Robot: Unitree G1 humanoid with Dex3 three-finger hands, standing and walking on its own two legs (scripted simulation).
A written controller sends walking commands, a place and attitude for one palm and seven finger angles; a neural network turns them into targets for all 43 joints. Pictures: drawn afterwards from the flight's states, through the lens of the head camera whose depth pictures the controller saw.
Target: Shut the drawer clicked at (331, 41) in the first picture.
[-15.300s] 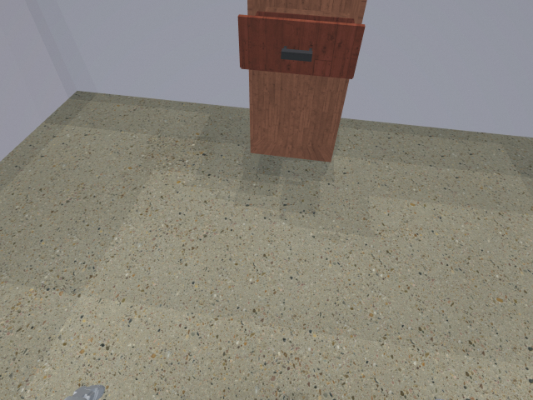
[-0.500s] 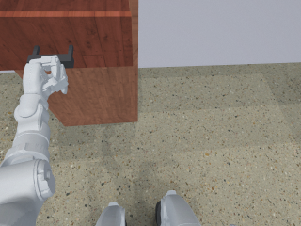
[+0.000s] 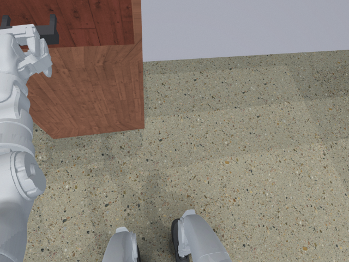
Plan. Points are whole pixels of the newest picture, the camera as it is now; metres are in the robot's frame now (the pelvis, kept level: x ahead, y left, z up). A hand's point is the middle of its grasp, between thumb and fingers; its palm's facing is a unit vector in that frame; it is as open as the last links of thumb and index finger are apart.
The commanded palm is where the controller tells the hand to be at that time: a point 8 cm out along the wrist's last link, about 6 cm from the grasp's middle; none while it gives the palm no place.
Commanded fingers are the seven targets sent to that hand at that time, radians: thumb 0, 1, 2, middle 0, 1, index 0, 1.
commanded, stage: push the drawer shut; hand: left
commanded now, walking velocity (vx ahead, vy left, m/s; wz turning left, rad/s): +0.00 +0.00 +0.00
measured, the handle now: (29, 27) +0.62 +0.24 +0.07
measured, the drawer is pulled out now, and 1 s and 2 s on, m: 0.04 0.00 0.00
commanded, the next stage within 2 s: pull the fist back off the drawer in 0.76 s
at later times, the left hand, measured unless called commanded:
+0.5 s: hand (40, 39) +0.59 +0.21 +0.07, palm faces +0.03 -1.00 -0.03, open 3.2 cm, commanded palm +0.59 +0.23 +0.07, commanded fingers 0.00 0.90 0.90 -1.40 -1.60 -1.40 -1.60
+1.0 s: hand (38, 37) +0.59 +0.22 +0.08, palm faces +0.04 -1.00 -0.04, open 3.5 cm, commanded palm +0.62 +0.22 +0.07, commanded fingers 0.00 0.90 0.90 -1.40 -1.60 -1.40 -1.60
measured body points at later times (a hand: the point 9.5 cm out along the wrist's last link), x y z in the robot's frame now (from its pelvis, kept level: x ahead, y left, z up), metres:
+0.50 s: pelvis +0.01 +0.01 +0.00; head +0.19 +0.04 +0.40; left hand +0.58 +0.27 +0.08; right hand -0.04 -0.24 -0.10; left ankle +0.00 +0.11 -0.65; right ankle +0.06 -0.12 -0.65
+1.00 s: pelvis -0.02 +0.01 -0.02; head +0.18 +0.05 +0.38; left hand +0.58 +0.27 +0.08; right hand -0.07 -0.25 -0.10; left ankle +0.00 +0.11 -0.65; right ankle +0.06 -0.12 -0.65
